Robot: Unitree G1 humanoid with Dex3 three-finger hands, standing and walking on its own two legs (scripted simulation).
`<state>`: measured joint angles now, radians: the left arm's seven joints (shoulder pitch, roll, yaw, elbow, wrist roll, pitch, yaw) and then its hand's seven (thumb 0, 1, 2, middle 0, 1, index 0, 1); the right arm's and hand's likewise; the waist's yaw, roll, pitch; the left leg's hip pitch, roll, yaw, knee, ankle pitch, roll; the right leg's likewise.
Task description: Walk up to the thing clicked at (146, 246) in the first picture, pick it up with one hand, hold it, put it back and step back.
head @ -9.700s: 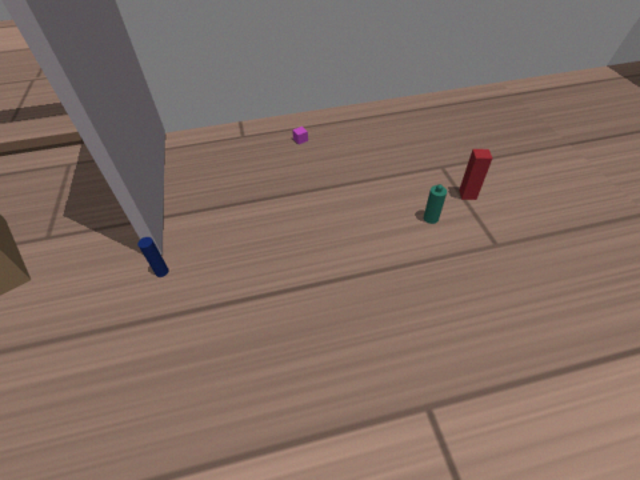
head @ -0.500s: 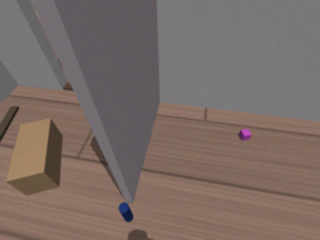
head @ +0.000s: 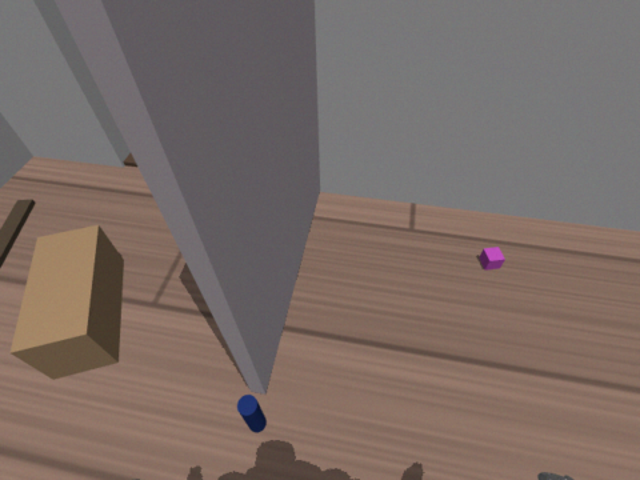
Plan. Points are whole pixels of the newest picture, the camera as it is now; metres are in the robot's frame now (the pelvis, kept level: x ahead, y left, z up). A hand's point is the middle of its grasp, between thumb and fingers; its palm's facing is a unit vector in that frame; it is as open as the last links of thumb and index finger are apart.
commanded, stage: go down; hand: left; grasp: from the side
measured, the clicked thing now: (252, 414) +0.38 +0.23 -0.69
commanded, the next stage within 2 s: none
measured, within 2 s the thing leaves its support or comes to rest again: neither
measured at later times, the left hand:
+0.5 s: hand out of the picture +0.15 +0.29 -0.20, palm faces +0.08 -0.95 -0.31, open 16.5 cm
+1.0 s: hand out of the picture +0.14 +0.31 -0.23, palm faces +0.12 -0.95 -0.30, open 17.3 cm
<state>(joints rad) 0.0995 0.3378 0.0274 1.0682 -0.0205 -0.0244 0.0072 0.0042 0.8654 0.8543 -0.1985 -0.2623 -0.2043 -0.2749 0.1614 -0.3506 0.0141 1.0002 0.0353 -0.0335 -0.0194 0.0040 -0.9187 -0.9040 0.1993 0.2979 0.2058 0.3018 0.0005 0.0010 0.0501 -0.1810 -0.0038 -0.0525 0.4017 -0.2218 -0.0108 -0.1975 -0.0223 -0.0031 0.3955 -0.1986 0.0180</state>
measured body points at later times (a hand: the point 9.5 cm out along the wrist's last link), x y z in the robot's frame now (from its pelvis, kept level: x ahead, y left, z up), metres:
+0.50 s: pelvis -0.01 +0.01 -0.08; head +0.08 +0.02 +0.36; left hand +0.14 +0.33 -0.18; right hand +0.14 -0.25 -0.17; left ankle +0.00 +0.13 -0.74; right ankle +0.01 -0.13 -0.74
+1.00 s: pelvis -0.02 +0.01 -0.12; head +0.10 +0.04 +0.31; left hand +0.13 +0.36 -0.20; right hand +0.17 -0.24 -0.20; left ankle +0.00 +0.13 -0.74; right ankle +0.01 -0.13 -0.74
